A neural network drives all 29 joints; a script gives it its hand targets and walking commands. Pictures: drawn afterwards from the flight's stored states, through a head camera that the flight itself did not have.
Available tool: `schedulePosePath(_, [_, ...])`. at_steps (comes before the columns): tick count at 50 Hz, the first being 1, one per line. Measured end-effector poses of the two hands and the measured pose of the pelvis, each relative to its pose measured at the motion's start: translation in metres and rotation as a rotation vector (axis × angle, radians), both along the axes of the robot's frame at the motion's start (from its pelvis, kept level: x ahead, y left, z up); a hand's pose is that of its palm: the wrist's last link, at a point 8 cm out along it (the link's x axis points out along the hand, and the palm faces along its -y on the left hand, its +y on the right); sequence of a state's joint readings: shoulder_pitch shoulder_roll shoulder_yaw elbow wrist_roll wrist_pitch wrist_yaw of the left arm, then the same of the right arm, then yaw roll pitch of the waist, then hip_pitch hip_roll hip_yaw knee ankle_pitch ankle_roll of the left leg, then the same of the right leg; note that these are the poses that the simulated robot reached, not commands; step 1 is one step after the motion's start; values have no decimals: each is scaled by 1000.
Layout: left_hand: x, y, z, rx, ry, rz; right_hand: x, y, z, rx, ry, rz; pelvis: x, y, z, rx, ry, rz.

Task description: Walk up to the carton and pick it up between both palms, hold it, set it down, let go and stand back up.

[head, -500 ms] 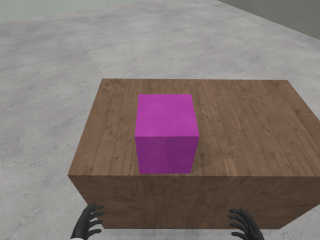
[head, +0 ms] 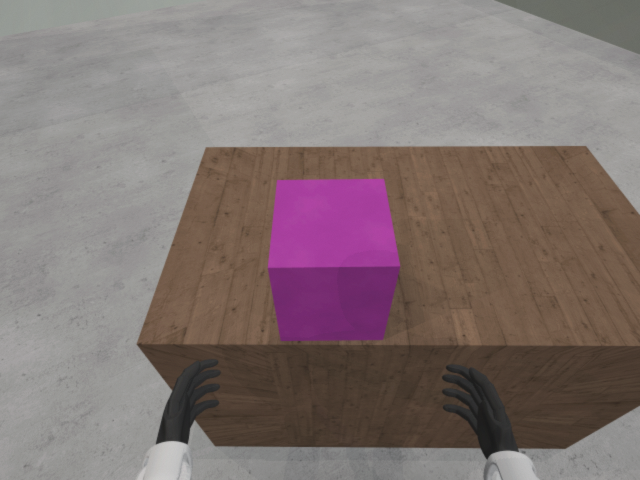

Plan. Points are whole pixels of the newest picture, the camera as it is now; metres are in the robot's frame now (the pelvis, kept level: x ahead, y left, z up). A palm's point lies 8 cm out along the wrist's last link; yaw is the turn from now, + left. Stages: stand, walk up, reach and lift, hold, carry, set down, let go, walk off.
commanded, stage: reach and lift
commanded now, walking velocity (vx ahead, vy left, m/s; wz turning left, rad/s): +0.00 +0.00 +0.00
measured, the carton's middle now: (331, 261) +0.46 +0.03 -0.03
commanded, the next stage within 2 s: none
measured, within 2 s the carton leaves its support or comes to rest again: neither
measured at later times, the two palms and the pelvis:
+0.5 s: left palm (193, 375) +0.25 +0.21 -0.04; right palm (479, 372) +0.28 -0.17 -0.03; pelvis -0.01 +0.00 -0.01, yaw +0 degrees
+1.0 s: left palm (198, 309) +0.33 +0.21 +0.01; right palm (472, 294) +0.36 -0.16 +0.03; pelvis -0.01 +0.00 +0.00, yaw +0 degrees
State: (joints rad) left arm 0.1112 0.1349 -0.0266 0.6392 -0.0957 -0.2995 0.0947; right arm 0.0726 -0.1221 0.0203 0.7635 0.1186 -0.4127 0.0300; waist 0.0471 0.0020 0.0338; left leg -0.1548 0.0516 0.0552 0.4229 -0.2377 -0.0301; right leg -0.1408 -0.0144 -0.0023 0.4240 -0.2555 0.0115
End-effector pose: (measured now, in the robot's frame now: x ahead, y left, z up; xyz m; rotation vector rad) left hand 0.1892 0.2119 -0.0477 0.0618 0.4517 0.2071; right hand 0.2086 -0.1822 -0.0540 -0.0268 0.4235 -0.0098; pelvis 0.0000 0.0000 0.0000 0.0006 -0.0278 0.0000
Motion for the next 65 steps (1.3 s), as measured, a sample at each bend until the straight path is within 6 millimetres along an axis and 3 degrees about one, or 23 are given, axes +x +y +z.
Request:
schedulePosePath(12, [28,-5,3,-37,-138,-17,32,2,17,-12,-145,10,1,-5,-7,-1,14,13])
schedulePosePath(22, [49,-5,6,-58,-125,11,55,6,20,1,-120,-8,-5,-2,-8,-2,54,2])
schedulePosePath(31, [91,-4,33,-52,-189,1,99,19,42,24,-176,14,-3,2,-6,-9,115,-5])
schedulePosePath(44, [114,-1,47,-64,-157,-6,132,21,68,-4,-185,7,-1,0,-2,-15,120,7])
schedulePosePath(57, [167,-9,86,-48,-195,-22,179,24,99,12,-170,5,-7,-2,-3,-19,202,-5])
schedulePosePath(65, [189,-10,103,-50,-180,-21,201,28,114,8,-176,2,-7,-3,-3,-17,224,-11])
